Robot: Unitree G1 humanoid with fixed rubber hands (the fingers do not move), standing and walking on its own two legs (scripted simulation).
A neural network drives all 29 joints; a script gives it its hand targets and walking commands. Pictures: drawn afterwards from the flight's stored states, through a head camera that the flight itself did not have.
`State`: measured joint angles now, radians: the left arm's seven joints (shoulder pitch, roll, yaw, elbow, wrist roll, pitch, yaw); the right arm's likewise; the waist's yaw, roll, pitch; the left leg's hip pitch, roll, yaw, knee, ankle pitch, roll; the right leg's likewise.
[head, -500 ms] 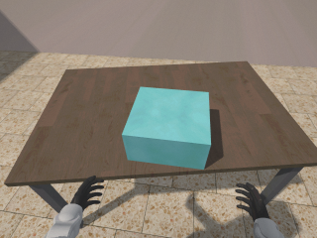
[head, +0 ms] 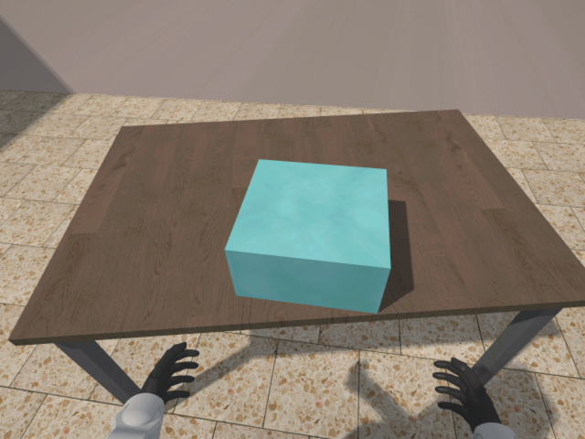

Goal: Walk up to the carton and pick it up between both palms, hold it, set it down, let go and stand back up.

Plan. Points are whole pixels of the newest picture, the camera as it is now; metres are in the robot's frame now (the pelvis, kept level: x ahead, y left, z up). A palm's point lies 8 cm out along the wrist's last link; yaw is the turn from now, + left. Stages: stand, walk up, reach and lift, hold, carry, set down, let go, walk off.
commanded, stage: let go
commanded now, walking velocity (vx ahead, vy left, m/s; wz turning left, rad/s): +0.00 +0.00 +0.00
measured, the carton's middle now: (313, 230) +0.52 +0.00 -0.06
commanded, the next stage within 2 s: stand in 0.34 s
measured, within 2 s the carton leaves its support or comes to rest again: neither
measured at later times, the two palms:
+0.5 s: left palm (150, 404) +0.18 +0.24 -0.05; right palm out of the picture +0.14 -0.25 -0.08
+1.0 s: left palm (144, 408) +0.17 +0.25 -0.06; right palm out of the picture +0.12 -0.28 -0.08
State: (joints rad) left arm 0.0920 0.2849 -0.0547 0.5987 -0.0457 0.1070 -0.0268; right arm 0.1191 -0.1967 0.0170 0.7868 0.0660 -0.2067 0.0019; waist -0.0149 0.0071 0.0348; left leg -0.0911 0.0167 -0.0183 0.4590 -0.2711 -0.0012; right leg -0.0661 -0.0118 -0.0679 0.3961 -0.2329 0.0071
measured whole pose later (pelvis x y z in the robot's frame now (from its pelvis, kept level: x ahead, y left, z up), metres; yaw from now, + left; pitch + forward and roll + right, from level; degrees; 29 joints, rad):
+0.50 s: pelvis -0.01 +0.00 +0.00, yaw +0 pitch -6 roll -1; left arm 0.13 0.28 -0.03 0.57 -0.02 0.05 -0.01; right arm 0.17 -0.23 -0.02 0.74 0.02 -0.08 0.00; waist -0.01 0.01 0.04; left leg -0.09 0.02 -0.02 0.44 -0.25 0.00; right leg -0.07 -0.01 -0.07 0.39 -0.22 0.01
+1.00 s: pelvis -0.01 +0.00 +0.00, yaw +0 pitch -4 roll -1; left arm 0.15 0.31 -0.03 0.60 -0.02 -0.02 -0.01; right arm 0.21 -0.29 -0.06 0.74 0.02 -0.05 0.01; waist -0.01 0.00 0.04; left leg -0.12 0.02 -0.02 0.44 -0.25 0.00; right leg -0.10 -0.01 -0.07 0.39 -0.22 0.01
